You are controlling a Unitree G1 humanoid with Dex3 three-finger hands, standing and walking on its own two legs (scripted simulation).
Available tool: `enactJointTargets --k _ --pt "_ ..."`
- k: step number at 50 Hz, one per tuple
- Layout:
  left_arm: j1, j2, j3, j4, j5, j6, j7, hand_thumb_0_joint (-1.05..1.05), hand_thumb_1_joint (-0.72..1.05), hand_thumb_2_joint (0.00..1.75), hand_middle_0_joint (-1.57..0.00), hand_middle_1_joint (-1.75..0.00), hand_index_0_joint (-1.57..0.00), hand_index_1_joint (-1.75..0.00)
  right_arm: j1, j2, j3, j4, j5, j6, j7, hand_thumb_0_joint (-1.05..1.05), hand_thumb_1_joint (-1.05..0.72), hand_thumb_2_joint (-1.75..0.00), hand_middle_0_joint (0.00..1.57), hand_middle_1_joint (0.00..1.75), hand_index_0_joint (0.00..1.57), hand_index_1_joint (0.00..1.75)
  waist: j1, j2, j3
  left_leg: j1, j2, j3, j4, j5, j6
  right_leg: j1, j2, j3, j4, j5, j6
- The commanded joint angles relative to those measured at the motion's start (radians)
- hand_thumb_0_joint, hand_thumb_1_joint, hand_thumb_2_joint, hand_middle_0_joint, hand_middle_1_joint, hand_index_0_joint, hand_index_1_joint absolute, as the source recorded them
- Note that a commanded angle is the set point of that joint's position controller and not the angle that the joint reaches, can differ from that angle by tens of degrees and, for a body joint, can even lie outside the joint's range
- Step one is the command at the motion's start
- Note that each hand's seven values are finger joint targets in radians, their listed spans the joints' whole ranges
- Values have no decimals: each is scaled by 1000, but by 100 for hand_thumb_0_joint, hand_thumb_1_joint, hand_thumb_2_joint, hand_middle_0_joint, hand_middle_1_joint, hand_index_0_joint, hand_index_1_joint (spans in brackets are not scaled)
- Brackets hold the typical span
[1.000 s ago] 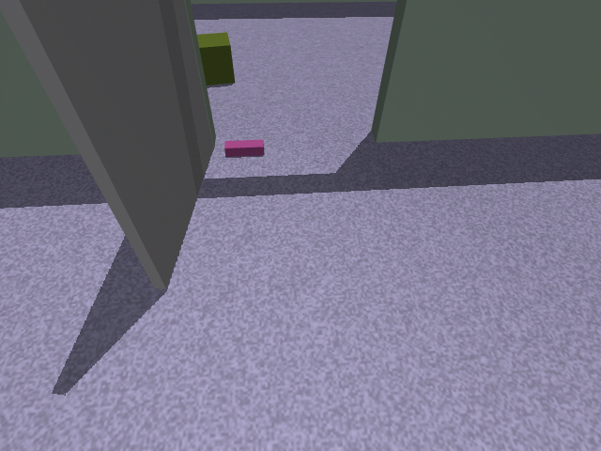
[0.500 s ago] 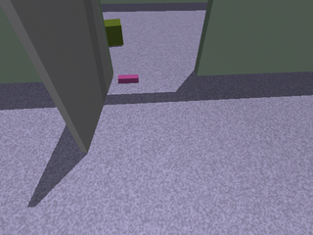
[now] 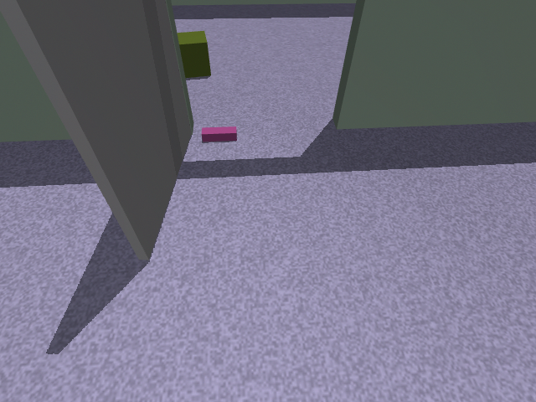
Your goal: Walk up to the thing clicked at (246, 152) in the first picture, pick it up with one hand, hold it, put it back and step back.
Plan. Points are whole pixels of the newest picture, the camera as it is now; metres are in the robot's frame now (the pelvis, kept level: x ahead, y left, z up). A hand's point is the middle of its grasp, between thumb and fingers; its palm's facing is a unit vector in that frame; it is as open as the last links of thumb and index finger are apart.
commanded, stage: stand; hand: left
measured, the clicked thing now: (219, 134) +1.63 +0.25 -0.75
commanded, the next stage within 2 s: walk up in 0.12 s
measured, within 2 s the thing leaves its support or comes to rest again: neither
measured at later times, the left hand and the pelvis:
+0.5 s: hand out of the picture +0.06 +0.31 -0.16, palm faces +0.06 -0.92 -0.38, open 7.4 cm; pelvis +0.09 +0.02 -0.01, yaw +3 degrees
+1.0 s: hand (120, 260) +0.41 +0.31 -0.13, palm faces -0.04 -0.90 -0.44, open 7.4 cm; pelvis +0.32 +0.01 -0.03, yaw +0 degrees
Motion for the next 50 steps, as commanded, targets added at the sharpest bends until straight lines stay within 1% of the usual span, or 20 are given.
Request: enactJointTargets --k 1,5,6,7,12,14,15,16,20,24,26,27,28,29,32,35,43,48,49,50 --pt "-29 211 40 -61 4 -19 14 0 90 90 -20 -30 -20 -30 -49 -212 -41 -61 4 -24 -18 0 -90 -90 20 30 20 30 5 4 -87 9 120 -85 -45 118 36 14 -130 95 -49 129 -24" --pt "-34 216 39 -60 2 -18 15 0 90 90 -20 -30 -20 -30 -35 -204 -38 -55 6 -23 -17 0 -90 -90 20 30 20 30 0 -10 -74 15 119 -87 -52 116 34 -2 -129 96 -48 118 -25" --pt "17 323 113 -110 25 -34 -20 0 90 90 -20 -30 -20 -30 35 -310 -112 -101 -10 -43 11 0 -90 -90 20 30 20 30 -5 -18 -196 20 97 -121 29 -422 119 19 -77 72 61 -389 -62" --pt "20 311 117 -106 32 -37 -31 0 90 90 -20 -30 -20 -30 24 -325 -121 -100 -17 -43 24 0 -90 -90 20 30 20 30 10 30 -109 -91 114 -166 26 -582 137 -61 -90 97 109 -523 -76" --pt "101 281 133 -147 34 -49 -47 0 90 90 -20 -30 -20 -30 -35 -279 -138 -184 -18 -64 41 0 -90 -90 20 30 20 30 68 37 -16 -175 155 -222 47 -445 154 -111 -88 76 166 -339 -88" --pt "205 323 155 -128 41 -54 -48 0 90 90 -20 -30 -20 -30 -120 -250 -131 -235 -19 -59 50 0 -90 -90 20 30 20 30 126 -54 8 -455 32 -91 254 -440 97 106 -160 264 -9 -533 -135" --pt "234 380 167 -128 43 -63 -45 0 90 90 -20 -30 -20 -30 -173 -216 -120 -268 -15 -56 48 0 -90 -90 20 30 20 30 151 -223 91 -699 -42 41 498 -380 63 211 -334 536 -218 -687 -214" --pt "195 410 166 -165 45 -73 -41 0 90 90 -20 -30 -20 -30 -184 -240 -117 -269 -20 -59 42 0 -90 -90 20 30 20 30 143 -144 154 -751 17 -60 576 -347 51 183 -440 622 -264 -619 -273" --pt "102 351 141 -210 24 -84 -34 0 90 90 -20 -30 -20 -30 -51 -258 -123 -231 -7 -74 63 0 -90 -90 20 30 20 30 47 -127 108 -572 104 -64 454 -239 29 172 -308 280 -179 -195 -220" --pt "99 350 130 -251 17 -76 -43 0 90 90 -20 -30 -20 -30 -24 -232 -132 -246 -12 -68 80 0 -90 -90 20 30 20 30 26 -151 23 -247 50 54 243 -58 27 8 -204 47 -62 11 -165" --pt "88 327 115 -270 8 -68 -48 0 90 90 -20 -30 -20 -30 158 -265 -164 -201 -20 -67 64 0 -90 -90 20 30 20 30 -77 -40 -83 122 -5 115 185 28 48 -183 -151 -44 200 145 -130" --pt "146 278 97 -269 5 -63 -48 0 90 90 -20 -30 -20 -30 281 -309 -192 -176 -30 -69 52 0 -90 -90 20 30 20 30 -126 112 -163 355 5 69 203 -63 85 -351 -90 -91 455 105 -101" --pt "169 205 80 -284 -3 -64 -42 0 90 90 -20 -30 -20 -30 391 -388 -214 -174 -46 -73 37 0 -90 -90 20 30 20 30 -167 315 -211 433 226 -309 66 -370 154 -548 46 -52 747 -291 -65" --pt "148 263 87 -301 4 -65 -35 0 90 90 -20 -30 -20 -30 331 -461 -216 -218 -12 -76 34 0 -90 -90 20 30 20 30 -147 240 -202 281 394 -693 -152 -704 230 -566 53 105 861 -388 -71" --pt "221 341 98 -234 -10 -67 -37 0 90 90 -20 -30 -20 -30 121 -361 -175 -289 17 -78 33 0 -90 -90 20 30 20 30 -24 82 -31 58 345 -411 -112 -476 227 -545 -81 141 831 -194 -56" --pt "244 319 109 -206 7 -59 -60 0 90 90 -20 -30 -20 -30 94 -328 -155 -310 10 -91 39 0 -90 -90 20 30 20 30 3 108 12 -131 301 -215 -147 -351 228 -418 -124 73 665 -163 -9" --pt "87 284 126 -271 19 -57 -103 0 90 90 -20 -30 -20 -30 82 -353 -156 -331 7 -102 49 0 -90 -90 20 30 20 30 -12 107 31 -176 247 -80 -150 -407 195 -320 -102 -29 331 31 -9" --pt "204 306 146 -237 24 -79 -81 0 90 90 -20 -30 -20 -30 99 -297 -127 -324 0 -88 43 0 -90 -90 20 30 20 30 79 -34 -48 -280 165 62 239 -116 138 52 -30 -85 224 -74 -46" --pt "342 369 174 -215 28 -91 -62 0 90 90 -20 -30 -20 -30 150 -234 -104 -325 2 -89 43 0 -90 -90 20 30 20 30 137 -242 -133 -378 80 126 586 -86 92 214 -137 122 103 -285 -81" --pt "369 463 185 -237 22 -100 -48 0 90 90 -20 -30 -20 -30 162 -200 -88 -355 14 -90 42 0 -90 -90 20 30 20 30 127 -376 -136 -621 -52 109 809 -328 45 303 -392 617 -98 -369 -186"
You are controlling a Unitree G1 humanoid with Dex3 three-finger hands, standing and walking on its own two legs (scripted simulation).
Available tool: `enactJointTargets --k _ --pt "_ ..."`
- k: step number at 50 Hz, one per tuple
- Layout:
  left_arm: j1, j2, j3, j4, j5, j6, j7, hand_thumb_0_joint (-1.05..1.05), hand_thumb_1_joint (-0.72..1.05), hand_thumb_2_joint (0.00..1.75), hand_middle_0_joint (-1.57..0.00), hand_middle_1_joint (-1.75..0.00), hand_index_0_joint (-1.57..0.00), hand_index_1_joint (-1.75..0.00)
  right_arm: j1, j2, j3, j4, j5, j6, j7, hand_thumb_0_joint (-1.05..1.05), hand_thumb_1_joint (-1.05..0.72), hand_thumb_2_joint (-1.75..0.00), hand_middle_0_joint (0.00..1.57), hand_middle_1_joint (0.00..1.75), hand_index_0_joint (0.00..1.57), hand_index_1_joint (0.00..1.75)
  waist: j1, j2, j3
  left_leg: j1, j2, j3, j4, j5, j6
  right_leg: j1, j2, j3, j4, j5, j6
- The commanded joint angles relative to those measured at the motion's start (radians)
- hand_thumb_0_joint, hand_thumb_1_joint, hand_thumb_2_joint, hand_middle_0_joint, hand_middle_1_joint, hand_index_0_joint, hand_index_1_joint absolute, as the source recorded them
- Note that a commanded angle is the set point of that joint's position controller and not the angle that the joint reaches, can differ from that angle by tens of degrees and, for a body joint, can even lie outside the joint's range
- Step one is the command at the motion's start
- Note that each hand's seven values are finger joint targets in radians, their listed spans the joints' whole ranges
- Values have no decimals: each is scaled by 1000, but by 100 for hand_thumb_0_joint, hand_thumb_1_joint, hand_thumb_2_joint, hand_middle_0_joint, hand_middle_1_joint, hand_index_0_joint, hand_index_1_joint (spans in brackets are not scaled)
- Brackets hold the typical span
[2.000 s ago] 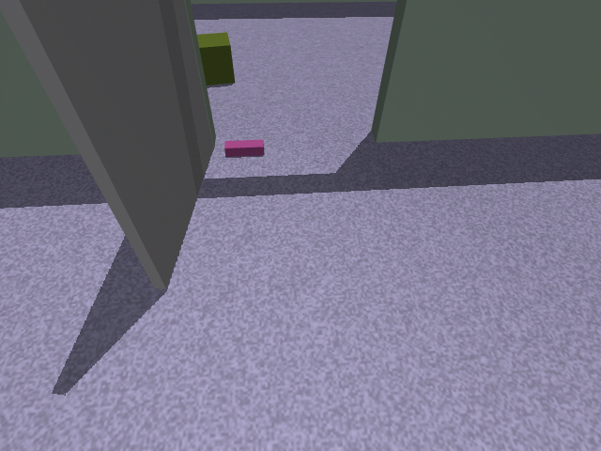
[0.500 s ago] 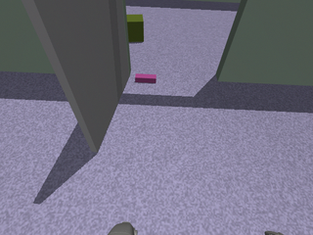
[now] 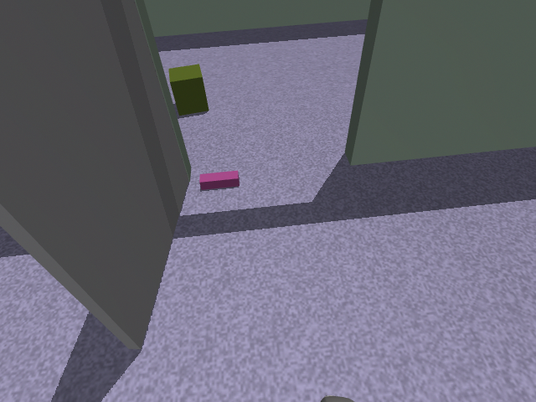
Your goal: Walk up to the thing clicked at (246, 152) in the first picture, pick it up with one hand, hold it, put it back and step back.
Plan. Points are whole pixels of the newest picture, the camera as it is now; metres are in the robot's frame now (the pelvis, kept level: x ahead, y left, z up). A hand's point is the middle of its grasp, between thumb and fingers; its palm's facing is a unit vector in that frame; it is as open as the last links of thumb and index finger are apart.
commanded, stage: walk up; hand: left
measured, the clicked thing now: (219, 180) +1.31 +0.24 -0.73
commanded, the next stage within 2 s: none
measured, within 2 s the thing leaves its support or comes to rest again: neither
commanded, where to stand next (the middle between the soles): +0.94 +0.00 m, yaw +1 degrees
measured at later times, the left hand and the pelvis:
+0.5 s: hand (110, 355) +0.25 +0.30 -0.15, palm faces -0.01 -0.94 -0.33, open 7.4 cm; pelvis +0.24 +0.03 +0.00, yaw +1 degrees
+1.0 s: hand (159, 210) +0.56 +0.25 -0.10, palm faces -0.01 -0.91 -0.41, open 7.4 cm; pelvis +0.46 -0.02 +0.01, yaw +0 degrees
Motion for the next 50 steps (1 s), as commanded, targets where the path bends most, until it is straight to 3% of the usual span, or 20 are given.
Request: enactJointTargets --k 1,2,6,10,14,17,19,20,21,22,24,27,32,39,41,42,43,44,46,50 --pt "204 360 88 -49 -19 -39 51 0 90 90 -20 -30 -20 -30 -95 -195 -35 -127 13 -29 -35 0 -90 -90 20 30 20 30 148 -261 -66 -630 -62 -125 592 -53 32 501 -377 725 -389 -395 -233" --pt "141 331 81 -63 -31 -35 55 0 90 90 -20 -30 -20 -30 -107 -209 -37 -109 22 -28 -34 0 -90 -90 20 30 20 30 120 -163 -7 -616 -20 -189 595 23 37 413 -341 606 -383 -373 -241" --pt "36 235 50 -94 -30 -41 62 0 90 90 -20 -30 -20 -30 -10 -186 -37 -48 20 -19 -9 0 -90 -90 20 30 20 30 39 -213 48 -488 19 -145 408 175 19 230 -202 253 -406 -214 -184" --pt "64 244 53 -114 -22 -49 61 0 90 90 -20 -30 -20 -30 -99 -157 -37 -81 4 -13 11 0 -90 -90 20 30 20 30 59 -186 59 -490 29 -97 196 213 -11 238 -199 154 -417 -146 -206" --pt "95 239 49 -120 -19 -44 54 0 90 90 -20 -30 -20 -30 -186 -131 -39 -110 0 -20 21 0 -90 -90 20 30 20 30 84 -148 47 -386 1 -27 0 326 1 255 -168 77 -363 -8 -170" --pt "50 262 49 -132 -18 -33 56 0 90 90 -20 -30 -20 -30 -144 -134 -51 -101 4 -26 19 0 -90 -90 20 30 20 30 37 -136 12 -223 -15 -5 -66 335 28 217 -192 69 -281 8 -165" --pt "74 216 23 -134 -26 -26 62 0 90 90 -20 -30 -20 -30 6 -183 -73 -53 -9 -34 3 0 -90 -90 20 30 20 30 -38 5 -65 58 -67 14 -112 283 57 118 -113 -12 2 163 -126" --pt "106 152 0 -137 -29 -22 67 0 90 90 -20 -30 -20 -30 152 -248 -99 -22 -27 -37 -12 0 -90 -90 20 30 20 30 -103 172 -152 224 50 -167 -176 105 114 -14 -41 -57 306 87 -84" --pt "141 90 -14 -148 -41 -19 66 0 90 90 -20 -30 -20 -30 170 -323 -114 -56 -28 -41 -26 0 -90 -90 20 30 20 30 -89 287 -159 335 303 -662 -304 -46 193 -268 109 8 522 -337 -35" --pt "132 216 9 -127 -36 -13 83 0 90 90 -20 -30 -20 -30 124 -357 -121 -80 24 -40 -28 0 -90 -90 20 30 20 30 -87 132 -163 242 380 -787 -384 -120 276 -273 62 135 604 -350 -49" --pt "114 220 5 -95 -40 -14 80 0 90 90 -20 -30 -20 -30 15 -274 -88 -102 34 -38 -36 0 -90 -90 20 30 20 30 -33 42 -9 75 294 -520 -385 26 236 -270 7 176 609 -219 -38" --pt "178 194 10 -45 -33 -5 59 0 90 90 -20 -30 -20 -30 -52 -211 -59 -116 29 -49 -34 0 -90 -90 20 30 20 30 21 89 15 -93 208 -262 -390 193 201 -139 -46 123 457 -163 -13" --pt "49 161 12 -89 -12 4 26 0 90 90 -20 -30 -20 -30 -23 -245 -68 -129 18 -58 -29 0 -90 -90 20 30 20 30 -17 107 35 -67 207 -199 -425 146 242 -163 -69 58 211 -82 20" --pt "-34 151 26 -89 -15 -9 16 0 90 90 -20 -30 -20 -30 -47 -239 -61 -137 20 -43 -26 0 -90 -90 20 30 20 30 -1 57 36 -129 157 -112 -310 203 181 45 3 -22 -31 32 -7" --pt "59 172 41 -61 -11 -18 28 0 90 90 -20 -30 -20 -30 -58 -217 -50 -144 17 -37 -31 0 -90 -90 20 30 20 30 65 -4 -10 -192 136 -80 -133 283 143 247 28 -24 -67 -2 -25" --pt "152 208 57 -37 -9 -28 40 0 90 90 -20 -30 -20 -30 -16 -166 -31 -142 16 -37 -31 0 -90 -90 20 30 20 30 104 -141 -82 -249 59 -6 108 339 112 411 14 25 -142 -86 -51" --pt "247 304 85 -40 -7 -37 56 0 90 90 -20 -30 -20 -30 17 -92 -3 -165 21 -39 -31 0 -90 -90 20 30 20 30 134 -366 -142 -437 -59 43 408 113 58 542 -227 411 -260 -246 -117" --pt "244 349 86 -46 -19 -32 58 0 90 90 -20 -30 -20 -30 -12 -169 -22 -156 24 -31 -40 0 -90 -90 20 30 20 30 143 -323 -109 -588 -100 -34 514 -80 46 563 -359 692 -351 -277 -244" --pt "148 288 67 -79 -42 -26 68 0 90 90 -20 -30 -20 -30 -35 -199 -30 -114 33 -23 -45 0 -90 -90 20 30 20 30 106 -151 -22 -569 -22 -166 580 19 40 405 -316 508 -330 -140 -254" --pt "66 220 44 -114 -35 -32 72 0 90 90 -20 -30 -20 -30 53 -168 -28 -63 22 -12 -23 0 -90 -90 20 30 20 30 32 -216 1 -447 4 -121 383 137 18 248 -185 216 -327 39 -195"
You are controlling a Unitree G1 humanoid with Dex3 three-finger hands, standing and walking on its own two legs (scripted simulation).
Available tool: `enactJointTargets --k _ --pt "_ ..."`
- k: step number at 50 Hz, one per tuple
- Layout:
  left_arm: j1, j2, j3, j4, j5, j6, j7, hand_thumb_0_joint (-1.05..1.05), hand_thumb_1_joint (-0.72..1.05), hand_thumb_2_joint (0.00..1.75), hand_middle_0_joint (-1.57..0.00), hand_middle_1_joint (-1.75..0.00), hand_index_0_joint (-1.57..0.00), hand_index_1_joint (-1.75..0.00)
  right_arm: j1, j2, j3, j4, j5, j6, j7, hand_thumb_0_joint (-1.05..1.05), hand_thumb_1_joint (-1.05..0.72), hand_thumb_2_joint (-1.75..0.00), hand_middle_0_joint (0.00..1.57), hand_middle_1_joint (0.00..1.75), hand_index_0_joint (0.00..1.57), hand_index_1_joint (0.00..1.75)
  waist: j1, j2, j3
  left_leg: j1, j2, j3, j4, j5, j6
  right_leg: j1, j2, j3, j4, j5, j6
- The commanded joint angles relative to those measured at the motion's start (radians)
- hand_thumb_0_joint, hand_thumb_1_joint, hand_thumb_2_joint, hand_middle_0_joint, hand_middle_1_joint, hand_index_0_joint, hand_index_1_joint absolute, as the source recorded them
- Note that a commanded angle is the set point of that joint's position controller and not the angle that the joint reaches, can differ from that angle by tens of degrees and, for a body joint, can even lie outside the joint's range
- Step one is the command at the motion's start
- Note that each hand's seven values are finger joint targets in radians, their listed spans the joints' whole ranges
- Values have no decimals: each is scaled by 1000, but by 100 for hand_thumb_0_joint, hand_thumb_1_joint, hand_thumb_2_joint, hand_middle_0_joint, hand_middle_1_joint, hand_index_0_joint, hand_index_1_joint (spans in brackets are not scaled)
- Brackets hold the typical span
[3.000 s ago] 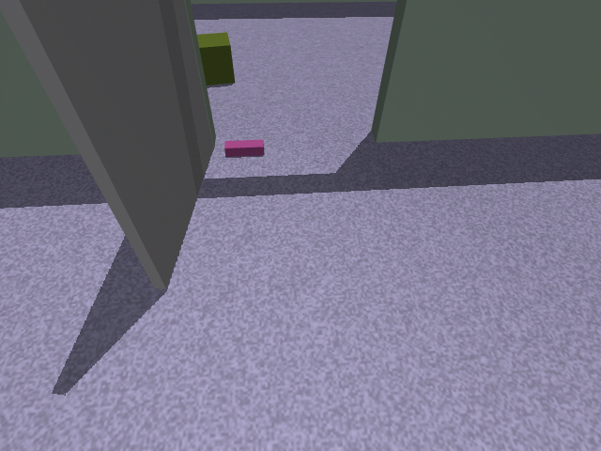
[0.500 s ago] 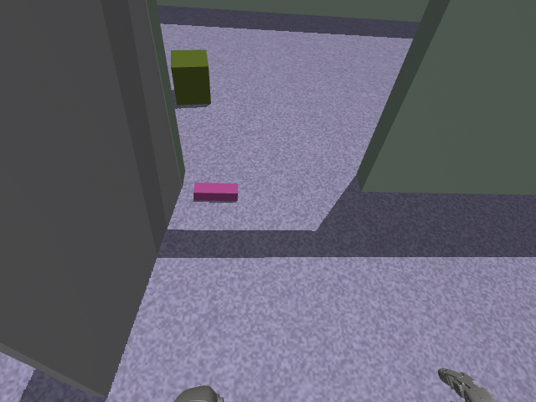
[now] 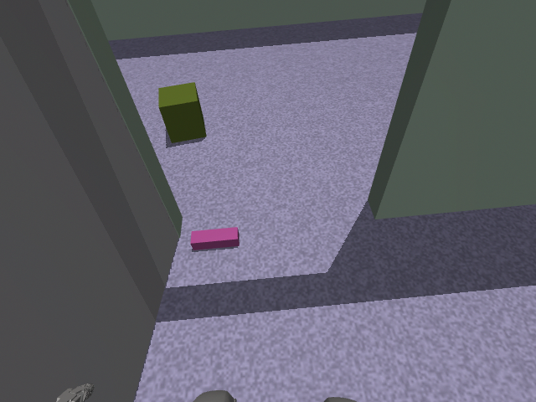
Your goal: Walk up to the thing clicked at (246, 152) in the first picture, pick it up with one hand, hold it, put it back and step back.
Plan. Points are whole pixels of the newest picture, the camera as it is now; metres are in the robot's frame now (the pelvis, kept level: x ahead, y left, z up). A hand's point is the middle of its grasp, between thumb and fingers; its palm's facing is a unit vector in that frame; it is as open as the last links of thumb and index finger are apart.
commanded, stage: walk up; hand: left
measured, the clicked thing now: (215, 238) +0.85 +0.26 -0.74
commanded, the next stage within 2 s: none
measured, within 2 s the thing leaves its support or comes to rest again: neither
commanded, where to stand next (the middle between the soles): +0.48 +0.02 m, yaw +1 degrees
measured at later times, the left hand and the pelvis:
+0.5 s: hand (111, 343) +0.25 +0.30 -0.15, palm faces -0.06 -0.94 -0.33, open 7.4 cm; pelvis +0.19 +0.03 +0.00, yaw +0 degrees
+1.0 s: hand (136, 272) +0.38 +0.28 -0.12, palm faces +0.02 -0.92 -0.40, open 7.4 cm; pelvis +0.35 +0.00 +0.00, yaw +2 degrees
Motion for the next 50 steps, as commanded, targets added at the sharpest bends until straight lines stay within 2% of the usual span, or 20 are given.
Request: enactJointTargets --k 1,4,9,12,13,14,15,16,17,20,25,28,32,33,34,35,37,41,46,50 --pt "63 286 81 -56 2 -12 26 0 90 90 -20 -30 -20 -30 56 -166 -61 -60 -3 -26 4 0 -90 -90 20 30 20 30 11 -233 -40 -147 47 -11 -124 84 -24 106 -209 204 -306 47 -191" --pt "57 302 88 -78 13 -15 21 0 90 90 -20 -30 -20 -30 -8 -158 -64 -80 -15 -24 19 0 -90 -90 20 30 20 30 26 -230 -13 -131 57 19 -288 133 -39 64 -217 189 -355 -176 -203" --pt "56 314 83 -85 14 -9 11 0 90 90 -20 -30 -20 -30 -70 -149 -75 -97 -17 -42 28 0 -90 -90 20 30 20 30 30 -182 -15 15 34 59 -467 215 -28 10 -222 166 -306 -242 -177" --pt "18 275 62 -91 22 1 12 0 90 90 -20 -30 -20 -30 78 -188 -98 -48 -22 -55 11 0 -90 -90 20 30 20 30 -74 -74 -73 304 -7 78 -520 170 2 -124 -175 103 -87 -188 -127" --pt "47 221 43 -91 21 4 13 0 90 90 -20 -30 -20 -30 169 -237 -114 -24 -24 -62 -4 0 -90 -90 20 30 20 30 -114 93 -116 431 44 -39 -619 -10 30 -205 -100 29 188 -102 -91" --pt "98 139 21 -100 6 6 11 0 90 90 -20 -30 -20 -30 188 -320 -129 -53 -35 -71 -16 0 -90 -90 20 30 20 30 -101 299 -122 528 304 -521 -796 -168 120 -422 50 -14 493 -279 -14" --pt "94 252 47 -72 8 15 31 0 90 90 -20 -30 -20 -30 165 -356 -136 -77 -2 -69 -16 0 -90 -90 20 30 20 30 -103 163 -113 468 419 -714 -860 -185 244 -447 34 88 579 -331 -24" --pt "52 288 45 -63 9 15 36 0 90 90 -20 -30 -20 -30 128 -316 -128 -79 5 -64 -19 0 -90 -90 20 30 20 30 -84 33 -56 384 389 -611 -831 -70 252 -437 -5 152 622 -279 -26" --pt "66 269 45 -47 5 15 35 0 90 90 -20 -30 -20 -30 92 -279 -107 -89 3 -66 -23 0 -90 -90 20 30 20 30 -59 8 -31 344 333 -463 -808 91 219 -401 -24 179 593 -212 -23" --pt "128 248 48 -2 1 24 22 0 90 90 -20 -30 -20 -30 46 -234 -85 -99 3 -72 -29 0 -90 -90 20 30 20 30 -18 81 -49 236 244 -195 -781 320 172 -267 -64 136 464 -135 1" --pt "22 213 51 -40 15 32 -7 0 90 90 -20 -30 -20 -30 54 -251 -91 -119 -7 -70 -24 0 -90 -90 20 30 20 30 -48 99 -36 236 227 -117 -802 267 205 -229 -70 60 234 -67 23" --pt "0 204 55 -42 13 26 -12 0 90 90 -20 -30 -20 -30 23 -255 -88 -132 -5 -63 -19 0 -90 -90 20 30 20 30 -34 94 -30 169 198 -76 -780 224 178 -126 -41 24 108 13 14" --pt "95 231 79 2 17 12 -2 0 90 90 -20 -30 -20 -30 -11 -215 -70 -154 -3 -45 -17 0 -90 -90 20 30 20 30 39 -16 -72 19 157 -26 -587 124 120 188 25 -5 -17 32 -2" --pt "190 262 96 23 19 3 10 0 90 90 -20 -30 -20 -30 27 -170 -51 -153 -5 -44 -18 0 -90 -90 20 30 20 30 86 -142 -132 -34 105 17 -370 152 96 341 0 59 -75 -54 -19" --pt "257 352 121 21 27 -7 24 0 90 90 -20 -30 -20 -30 47 -91 -27 -176 -2 -47 -16 0 -90 -90 20 30 20 30 104 -391 -159 -207 -12 103 -65 -33 36 427 -242 431 -231 -247 -92" --pt "233 397 119 -3 17 -7 26 0 90 90 -20 -30 -20 -30 19 -166 -43 -163 -3 -35 -26 0 -90 -90 20 30 20 30 109 -317 -119 -320 -63 35 45 -153 16 375 -389 728 -351 -368 -216" --pt "133 346 103 -32 -5 -1 31 0 90 90 -20 -30 -20 -30 6 -218 -58 -126 2 -28 -31 0 -90 -90 20 30 20 30 65 -168 -21 -316 26 -78 73 -60 11 243 -353 582 -333 -303 -247" --pt "72 294 82 -53 4 -8 33 0 90 90 -20 -30 -20 -30 84 -180 -61 -66 -9 -17 -7 0 -90 -90 20 30 20 30 8 -231 -11 -164 53 -28 -105 51 -13 83 -222 281 -315 -123 -184" --pt "84 302 85 -77 12 -11 28 0 90 90 -20 -30 -20 -30 -3 -161 -68 -92 -24 -15 16 0 -90 -90 20 30 20 30 29 -216 -9 -100 53 20 -322 125 -34 40 -224 225 -328 -230 -196" --pt "41 292 63 -79 12 8 36 0 90 90 -20 -30 -20 -30 -18 -130 -62 -71 -17 -27 -1 0 -90 -90 20 30 20 30 4 -176 -35 79 1 69 -466 222 -28 -32 -201 143 -191 -26 -164"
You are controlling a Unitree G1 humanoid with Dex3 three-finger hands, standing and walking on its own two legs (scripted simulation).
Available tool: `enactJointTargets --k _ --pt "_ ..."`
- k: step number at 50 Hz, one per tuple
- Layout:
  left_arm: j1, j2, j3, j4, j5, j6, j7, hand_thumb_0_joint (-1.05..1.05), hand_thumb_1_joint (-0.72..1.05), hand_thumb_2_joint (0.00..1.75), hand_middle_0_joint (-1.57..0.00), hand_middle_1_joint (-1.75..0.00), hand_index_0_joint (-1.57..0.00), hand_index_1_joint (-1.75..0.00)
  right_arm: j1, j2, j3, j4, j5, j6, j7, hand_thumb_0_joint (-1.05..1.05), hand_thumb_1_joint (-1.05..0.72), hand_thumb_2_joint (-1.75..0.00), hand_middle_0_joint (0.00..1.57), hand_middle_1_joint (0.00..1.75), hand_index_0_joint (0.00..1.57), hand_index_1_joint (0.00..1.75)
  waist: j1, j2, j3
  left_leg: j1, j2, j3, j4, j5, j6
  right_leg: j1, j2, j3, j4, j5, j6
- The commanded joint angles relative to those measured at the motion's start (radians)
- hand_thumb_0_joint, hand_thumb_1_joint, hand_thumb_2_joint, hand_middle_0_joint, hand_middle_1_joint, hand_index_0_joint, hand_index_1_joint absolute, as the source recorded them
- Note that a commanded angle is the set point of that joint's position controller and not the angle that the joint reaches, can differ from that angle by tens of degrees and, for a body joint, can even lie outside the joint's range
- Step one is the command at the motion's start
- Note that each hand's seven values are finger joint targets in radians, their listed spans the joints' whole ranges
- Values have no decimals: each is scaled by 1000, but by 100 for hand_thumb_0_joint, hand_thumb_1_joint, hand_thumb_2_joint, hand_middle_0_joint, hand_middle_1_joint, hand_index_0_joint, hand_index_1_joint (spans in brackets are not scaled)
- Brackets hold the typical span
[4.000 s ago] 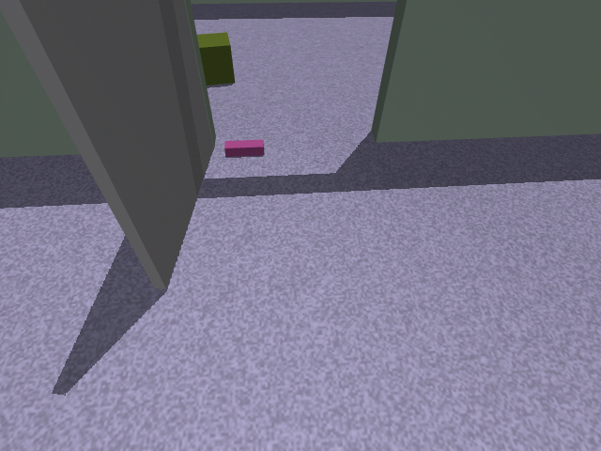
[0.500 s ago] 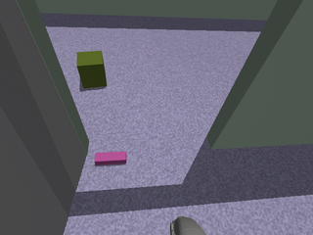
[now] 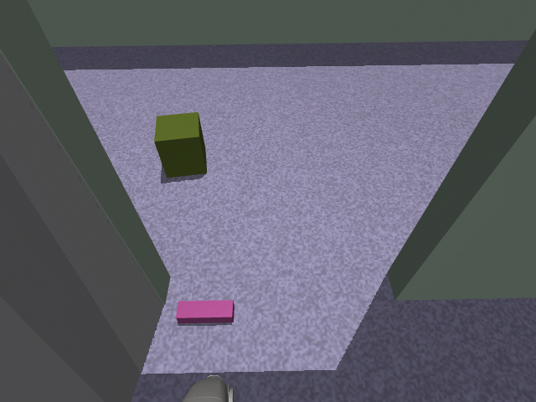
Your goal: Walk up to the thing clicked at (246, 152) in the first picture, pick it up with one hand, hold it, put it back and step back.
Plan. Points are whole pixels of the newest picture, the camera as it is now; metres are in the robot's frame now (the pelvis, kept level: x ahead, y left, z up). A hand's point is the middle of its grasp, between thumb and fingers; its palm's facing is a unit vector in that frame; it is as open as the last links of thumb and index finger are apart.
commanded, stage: walk up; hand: left
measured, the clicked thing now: (206, 311) +0.51 +0.25 -0.74
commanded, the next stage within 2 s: stand in 1.58 s
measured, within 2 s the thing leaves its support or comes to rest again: neither
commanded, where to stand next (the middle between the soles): +0.14 +0.02 m, yaw +0 degrees
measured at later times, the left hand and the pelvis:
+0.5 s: hand (113, 397) +0.15 +0.27 -0.16, palm faces -0.04 -0.92 -0.39, open 7.4 cm; pelvis +0.08 +0.01 -0.02, yaw -1 degrees
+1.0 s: hand (128, 358) +0.21 +0.26 -0.14, palm faces -0.03 -0.95 -0.33, open 7.4 cm; pelvis +0.10 +0.01 +0.01, yaw -1 degrees
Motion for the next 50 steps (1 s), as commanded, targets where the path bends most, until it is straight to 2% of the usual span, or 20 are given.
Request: enactJointTargets --k 1,2,3,4,5,6,9,13,15,17,18,19,20,22,23,25,28,39,44,50 --pt "-61 250 55 -77 -6 -7 27 0 90 90 -20 -30 -20 -30 17 -139 -50 -43 9 -37 -31 0 -90 -90 20 30 20 30 -42 -130 -43 227 -54 58 -151 119 8 -146 -191 125 -76 120 -147" --pt "-61 221 38 -77 -6 -1 29 0 90 90 -20 -30 -20 -30 38 -148 -53 -36 8 -42 -40 0 -90 -90 20 30 20 30 -66 -98 -70 307 -69 50 -192 97 27 -174 -170 103 11 173 -118" --pt "-40 182 23 -78 -7 4 29 0 90 90 -20 -30 -20 -30 92 -193 -66 -25 4 -47 -50 0 -90 -90 20 30 20 30 -87 9 -109 385 -6 -46 -261 21 55 -210 -128 63 156 141 -78" --pt "-5 120 4 -88 -14 5 29 0 90 90 -20 -30 -20 -30 117 -282 -86 -36 -1 -53 -59 0 -90 -90 20 30 20 30 -85 218 -140 458 214 -379 -371 19 126 -332 -17 -3 395 -41 -8" --pt "32 179 22 -53 -15 19 44 0 90 90 -20 -30 -20 -30 100 -340 -96 -53 16 -50 -59 0 -90 -90 20 30 20 30 -81 193 -121 447 344 -579 -429 10 256 -404 30 36 476 -302 -3" --pt "5 228 33 -28 -9 25 53 0 90 90 -20 -30 -20 -30 88 -317 -97 -45 26 -42 -60 0 -90 -90 20 30 20 30 -79 104 -82 382 333 -539 -406 42 293 -396 -14 102 551 -305 -6" --pt "31 212 32 13 -19 30 53 0 90 90 -20 -30 -20 -30 -6 -249 -65 -63 22 -37 -73 0 -90 -90 20 30 20 30 -33 127 -66 294 199 -242 -343 225 207 -317 -55 129 457 -194 -12" --pt "23 166 31 53 -15 30 52 0 90 90 -20 -30 -20 -30 -87 -211 -38 -78 16 -23 -76 0 -90 -90 20 30 20 30 -26 144 -105 186 164 -131 -255 390 200 -143 -29 66 256 -95 11" --pt "30 151 32 76 -14 30 60 0 90 90 -20 -30 -20 -30 -119 -214 -33 -74 25 -12 -76 0 -90 -90 20 30 20 30 -9 140 -135 155 161 -112 -179 395 186 -44 3 33 134 8 10" --pt "6 189 41 89 0 19 67 0 90 90 -20 -30 -20 -30 -149 -157 -10 -73 40 3 -73 0 -90 -90 20 30 20 30 11 44 -136 62 111 -88 -101 197 106 59 -12 83 -8 154 -12" --pt "-42 239 48 75 10 11 70 0 90 90 -20 -30 -20 -30 -131 -113 2 -71 47 7 -72 0 -90 -90 20 30 20 30 -14 -101 -126 33 44 -39 -18 63 52 28 -147 275 -81 188 -55" --pt "-123 294 49 59 0 13 66 0 90 90 -20 -30 -20 -30 -121 -113 -1 -47 48 18 -79 0 -90 -90 20 30 20 30 -42 -185 -104 109 -46 -4 25 -182 24 -143 -297 454 -160 112 -158" --pt "-203 291 41 48 0 16 63 0 90 90 -20 -30 -20 -30 -113 -149 -17 -7 43 26 -83 0 -90 -90 20 30 20 30 -59 -179 -59 205 -36 -20 61 -229 23 -251 -299 450 -145 46 -190" --pt "-249 230 19 58 -4 21 63 0 90 90 -20 -30 -20 -30 -97 -150 -12 40 47 18 -76 0 -90 -90 20 30 20 30 -83 -139 -60 240 -12 -33 -126 -57 32 -217 -192 286 -89 65 -98" --pt "-238 204 10 73 -7 24 62 0 90 90 -20 -30 -20 -30 -118 -163 -12 58 45 13 -75 0 -90 -90 20 30 20 30 -69 -132 -67 260 13 -67 -171 13 43 -211 -152 242 -68 86 -53" --pt "-216 181 4 101 -10 26 57 0 90 90 -20 -30 -20 -30 -181 -181 -4 67 38 1 -70 0 -90 -90 20 30 20 30 -32 -110 -116 224 57 -131 -221 39 63 -107 -91 181 -51 89 -20" --pt "-256 191 5 133 -12 24 57 0 90 90 -20 -30 -20 -30 -196 -154 13 114 37 2 -69 0 -90 -90 20 30 20 30 -41 -116 -116 252 25 -76 -241 86 39 -62 -124 210 -87 141 -26" --pt "-345 151 -4 221 -21 42 51 0 90 90 -20 -30 -20 -30 -254 -150 22 218 30 -4 -72 0 -90 -90 20 30 20 30 -26 -31 -150 293 55 -84 -399 202 24 101 -105 148 -158 233 1" --pt "-365 151 -5 245 -15 48 47 0 90 90 -20 -30 -20 -30 -274 -144 22 233 25 1 -72 0 -90 -90 20 30 20 30 -31 -28 -103 288 55 -85 -451 103 18 77 -104 149 -218 164 10" --pt "-365 148 -4 260 -9 43 44 0 90 90 -20 -30 -20 -30 -277 -144 20 236 26 2 -70 0 -90 -90 20 30 20 30 -36 -37 -121 333 51 -75 -445 121 17 75 -109 153 -254 174 14"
